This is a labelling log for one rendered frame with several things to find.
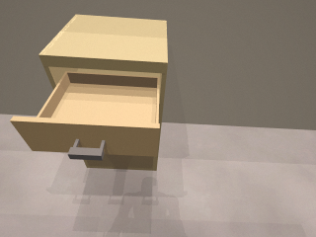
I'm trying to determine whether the handle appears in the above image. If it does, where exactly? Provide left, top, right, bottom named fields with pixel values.
left=67, top=139, right=106, bottom=161

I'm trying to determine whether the drawer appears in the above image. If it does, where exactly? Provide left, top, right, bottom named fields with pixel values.
left=10, top=71, right=160, bottom=157

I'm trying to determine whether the cabinet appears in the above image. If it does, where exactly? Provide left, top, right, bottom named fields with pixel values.
left=39, top=14, right=168, bottom=171

